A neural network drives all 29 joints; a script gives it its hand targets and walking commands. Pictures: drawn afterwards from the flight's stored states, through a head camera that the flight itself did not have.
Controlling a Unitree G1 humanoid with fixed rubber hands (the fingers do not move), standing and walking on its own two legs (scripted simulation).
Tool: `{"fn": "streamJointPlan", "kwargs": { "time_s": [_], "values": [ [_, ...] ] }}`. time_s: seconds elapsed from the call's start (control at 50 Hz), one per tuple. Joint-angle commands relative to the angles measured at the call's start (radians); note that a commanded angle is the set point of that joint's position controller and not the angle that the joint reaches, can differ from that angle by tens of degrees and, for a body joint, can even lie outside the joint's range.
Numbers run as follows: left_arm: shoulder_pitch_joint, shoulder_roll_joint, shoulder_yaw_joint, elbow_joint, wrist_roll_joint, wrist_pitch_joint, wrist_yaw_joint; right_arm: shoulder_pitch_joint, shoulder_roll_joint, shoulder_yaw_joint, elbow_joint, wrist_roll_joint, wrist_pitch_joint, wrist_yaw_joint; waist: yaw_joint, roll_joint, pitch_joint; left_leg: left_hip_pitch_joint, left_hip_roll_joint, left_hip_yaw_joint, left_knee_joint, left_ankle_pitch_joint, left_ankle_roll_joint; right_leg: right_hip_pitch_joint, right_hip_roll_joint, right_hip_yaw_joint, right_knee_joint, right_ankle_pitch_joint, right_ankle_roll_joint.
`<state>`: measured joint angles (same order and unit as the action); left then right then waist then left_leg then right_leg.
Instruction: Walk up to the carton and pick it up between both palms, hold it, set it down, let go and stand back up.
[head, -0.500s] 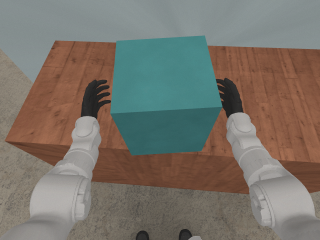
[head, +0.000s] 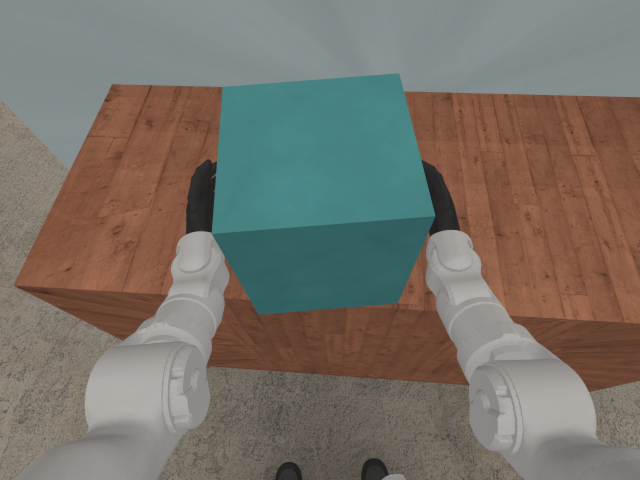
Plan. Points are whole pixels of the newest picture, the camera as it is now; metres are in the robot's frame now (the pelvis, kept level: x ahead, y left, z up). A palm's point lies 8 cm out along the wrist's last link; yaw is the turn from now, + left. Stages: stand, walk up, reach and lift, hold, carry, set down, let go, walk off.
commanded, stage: reach and lift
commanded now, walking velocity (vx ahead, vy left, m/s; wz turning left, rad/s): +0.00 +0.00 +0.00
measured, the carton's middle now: (320, 208) +0.46 +0.02 +0.01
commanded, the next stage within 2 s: none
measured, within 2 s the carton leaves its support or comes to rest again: leaves its support in 1.84 s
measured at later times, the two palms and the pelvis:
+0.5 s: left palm (203, 231) +0.43 +0.17 +0.02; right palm (437, 230) +0.42 -0.13 +0.01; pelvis +0.01 +0.01 +0.00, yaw +0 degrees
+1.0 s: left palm (204, 232) +0.43 +0.17 +0.02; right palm (437, 230) +0.42 -0.13 +0.01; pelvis +0.01 +0.01 +0.00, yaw +0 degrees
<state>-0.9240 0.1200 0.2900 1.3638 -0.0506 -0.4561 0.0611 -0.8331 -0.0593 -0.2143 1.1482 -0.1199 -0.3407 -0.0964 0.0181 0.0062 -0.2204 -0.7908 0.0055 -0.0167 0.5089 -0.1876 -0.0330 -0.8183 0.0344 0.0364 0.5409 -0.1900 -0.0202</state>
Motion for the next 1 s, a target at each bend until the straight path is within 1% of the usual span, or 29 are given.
{"fn": "streamJointPlan", "kwargs": {
  "time_s": [0.0,0.02,0.04,0.1,0.12,0.16,0.2,0.22,0.28,0.36,0.4,0.44,0.46,0.52,0.58,0.6,0.62,0.64,0.68,0.76,0.78,0.8,0.82,0.84,0.88,0.9,0.92,0.96,0.98],
  "values": [
    [-0.486,-0.62,-0.182,-0.052,0.284,-0.083,-0.115,-0.46,0.653,0.042,-0.086,-0.305,-0.12,0.156,-0.052,0.019,-0.769,0.315,0.002,0.065,0.018,0.342,-0.047,0.767,-0.02,-0.105,0.028,0.661,0.047],
    [-0.497,-0.623,-0.191,-0.027,0.271,-0.09,-0.117,-0.456,0.665,0.049,-0.071,-0.305,-0.12,0.159,-0.048,0.03,-0.742,0.319,0.003,0.069,0.023,0.338,-0.051,0.748,-0.019,-0.101,0.02,0.634,0.043],
    [-0.475,-0.618,-0.174,-0.018,0.283,-0.096,-0.115,-0.477,0.674,0.054,-0.078,-0.302,-0.125,0.163,-0.025,0.021,-0.735,0.3,0.004,0.068,0.028,0.32,-0.046,0.752,-0.017,-0.097,0.02,0.611,0.041],
    [-0.459,-0.61,-0.158,0.025,0.284,-0.111,-0.117,-0.451,0.672,0.032,-0.038,-0.338,-0.125,0.166,-0.042,0.013,-0.664,0.27,0.001,0.064,0.004,0.273,-0.042,0.769,-0.025,-0.09,0.013,0.6,0.04],
    [-0.446,-0.608,-0.142,0.042,0.295,-0.114,-0.118,-0.446,0.687,0.045,-0.036,-0.345,-0.122,0.166,-0.029,-0.01,-0.637,0.261,0.001,0.069,0.005,0.268,-0.038,0.78,-0.024,-0.084,0.019,0.6,0.044],
    [-0.452,-0.628,-0.163,0.031,0.288,-0.124,-0.112,-0.473,0.676,0.039,-0.048,-0.345,-0.134,0.174,-0.031,0.023,-0.656,0.283,0.003,0.062,0.006,0.28,-0.049,0.743,-0.019,-0.096,0.012,0.569,0.033],
    [-0.453,-0.633,-0.16,0.024,0.287,-0.129,-0.104,-0.452,0.687,0.053,-0.026,-0.329,-0.134,0.182,-0.012,0.037,-0.646,0.3,0.005,0.066,0.012,0.314,-0.052,0.724,-0.015,-0.093,0.001,0.553,0.026],
    [-0.461,-0.607,-0.138,0.047,0.293,-0.124,-0.102,-0.468,0.666,0.034,-0.011,-0.332,-0.128,0.186,-0.014,0.028,-0.605,0.311,0.01,0.058,0.012,0.3,-0.05,0.704,-0.013,-0.099,-0.007,0.504,0.025],
    [-0.464,-0.633,-0.165,0.022,0.285,-0.128,-0.094,-0.466,0.642,0.01,0.015,-0.35,-0.128,0.186,-0.03,0.051,-0.621,0.36,0.016,0.055,0.016,0.33,-0.062,0.639,0.0,-0.116,-0.024,0.457,0.009],
    [-0.444,-0.631,-0.168,0.05,0.284,-0.127,-0.096,-0.459,0.649,0.031,0.008,-0.34,-0.134,0.181,-0.028,0.032,-0.625,0.341,0.011,0.056,0.023,0.325,-0.056,0.645,-0.003,-0.109,-0.025,0.513,0.017],
    [-0.442,-0.631,-0.153,0.045,0.291,-0.126,-0.098,-0.447,0.658,0.024,0.023,-0.351,-0.131,0.182,-0.02,0.042,-0.633,0.335,0.007,0.061,0.022,0.34,-0.056,0.668,-0.006,-0.106,-0.024,0.521,0.015],
    [-0.452,-0.631,-0.158,0.045,0.286,-0.127,-0.101,-0.445,0.659,0.027,0.041,-0.35,-0.128,0.177,-0.029,0.017,-0.601,0.298,0.008,0.059,0.015,0.296,-0.048,0.674,-0.008,-0.102,-0.013,0.524,0.022],
    [-0.44,-0.645,-0.166,0.055,0.279,-0.129,-0.101,-0.447,0.664,0.037,0.021,-0.348,-0.133,0.174,-0.035,0.009,-0.636,0.316,0.009,0.058,0.025,0.323,-0.051,0.68,-0.006,-0.106,-0.011,0.556,0.022],
    [-0.438,-0.628,-0.143,0.057,0.292,-0.128,-0.105,-0.432,0.681,0.042,0.032,-0.351,-0.125,0.171,-0.019,0.007,-0.603,0.271,-0.001,0.068,0.014,0.279,-0.038,0.728,-0.019,-0.088,-0.007,0.553,0.026],
    [-0.443,-0.641,-0.158,0.052,0.286,-0.132,-0.102,-0.455,0.672,0.039,0.022,-0.349,-0.135,0.172,-0.024,0.0,-0.63,0.289,0.005,0.063,0.019,0.304,-0.044,0.705,-0.011,-0.098,-0.006,0.544,0.026],
    [-0.417,-0.654,-0.178,0.042,0.281,-0.13,-0.098,-0.453,0.677,0.059,0.01,-0.334,-0.14,0.172,-0.021,0.008,-0.63,0.31,0.007,0.061,0.021,0.325,-0.047,0.693,-0.008,-0.097,-0.006,0.582,0.025],
    [-0.425,-0.656,-0.189,0.039,0.274,-0.138,-0.098,-0.445,0.683,0.07,-0.009,-0.336,-0.144,0.17,-0.026,0.016,-0.672,0.29,0.002,0.063,0.025,0.313,-0.044,0.712,-0.012,-0.095,-0.003,0.591,0.024],
    [-0.439,-0.652,-0.177,0.053,0.269,-0.138,-0.103,-0.461,0.685,0.067,-0.005,-0.338,-0.142,0.169,-0.025,-0.002,-0.644,0.278,-0.001,0.065,0.019,0.303,-0.042,0.711,-0.014,-0.091,-0.007,0.592,0.028],
    [-0.424,-0.651,-0.165,0.063,0.287,-0.137,-0.105,-0.418,0.7,0.071,0.042,-0.345,-0.128,0.166,-0.021,0.005,-0.609,0.262,0.001,0.063,0.01,0.293,-0.039,0.733,-0.013,-0.088,-0.002,0.588,0.026],
    [-0.406,-0.653,-0.165,0.084,0.281,-0.134,-0.104,-0.428,0.699,0.08,0.02,-0.336,-0.135,0.163,-0.026,-0.002,-0.614,0.263,-0.003,0.065,0.01,0.273,-0.034,0.712,-0.015,-0.092,0.0,0.579,0.03],
    [-0.409,-0.662,-0.163,0.065,0.287,-0.134,-0.102,-0.425,0.693,0.064,0.036,-0.331,-0.133,0.166,-0.024,0.017,-0.604,0.265,-0.003,0.059,0.013,0.288,-0.037,0.714,-0.014,-0.089,-0.002,0.568,0.024],
    [-0.424,-0.681,-0.194,0.035,0.269,-0.137,-0.097,-0.445,0.703,0.092,-0.009,-0.327,-0.143,0.164,-0.02,0.004,-0.642,0.278,0.001,0.058,0.023,0.309,-0.042,0.703,-0.008,-0.092,0.001,0.58,0.029],
    [-0.412,-0.681,-0.192,0.052,0.267,-0.136,-0.097,-0.448,0.693,0.09,-0.002,-0.323,-0.144,0.161,-0.025,-0.002,-0.634,0.28,0.001,0.057,0.027,0.324,-0.042,0.7,-0.006,-0.095,0.004,0.6,0.026],
    [-0.409,-0.672,-0.173,0.066,0.272,-0.138,-0.099,-0.435,0.711,0.099,0.009,-0.319,-0.14,0.158,-0.015,0.0,-0.635,0.246,-0.004,0.056,0.025,0.298,-0.031,0.713,-0.013,-0.087,0.004,0.596,0.031],
    [-0.44,-0.675,-0.2,0.033,0.262,-0.145,-0.097,-0.436,0.711,0.091,0.017,-0.327,-0.145,0.156,-0.032,0.012,-0.661,0.264,-0.005,0.053,0.019,0.304,-0.037,0.715,-0.012,-0.09,0.001,0.601,0.026],
    [-0.432,-0.686,-0.191,0.039,0.27,-0.149,-0.091,-0.455,0.716,0.113,-0.012,-0.321,-0.153,0.16,-0.017,0.0,-0.678,0.274,-0.002,0.055,0.028,0.327,-0.038,0.707,-0.007,-0.093,0.009,0.616,0.029],
    [-0.432,-0.686,-0.21,0.028,0.255,-0.156,-0.093,-0.454,0.715,0.122,-0.013,-0.316,-0.16,0.155,-0.024,0.007,-0.702,0.276,-0.007,0.058,0.028,0.331,-0.038,0.715,-0.014,-0.089,0.005,0.633,0.031],
    [-0.417,-0.691,-0.211,0.02,0.251,-0.162,-0.088,-0.452,0.726,0.145,-0.024,-0.312,-0.169,0.155,-0.012,0.002,-0.721,0.291,-0.003,0.056,0.049,0.371,-0.041,0.716,-0.005,-0.088,0.02,0.675,0.031],
    [-0.45,-0.68,-0.206,0.019,0.26,-0.168,-0.089,-0.45,0.74,0.146,-0.014,-0.33,-0.17,0.154,-0.02,0.0,-0.726,0.27,-0.008,0.059,0.049,0.357,-0.039,0.736,-0.01,-0.089,0.032,0.689,0.038]
  ]
}}
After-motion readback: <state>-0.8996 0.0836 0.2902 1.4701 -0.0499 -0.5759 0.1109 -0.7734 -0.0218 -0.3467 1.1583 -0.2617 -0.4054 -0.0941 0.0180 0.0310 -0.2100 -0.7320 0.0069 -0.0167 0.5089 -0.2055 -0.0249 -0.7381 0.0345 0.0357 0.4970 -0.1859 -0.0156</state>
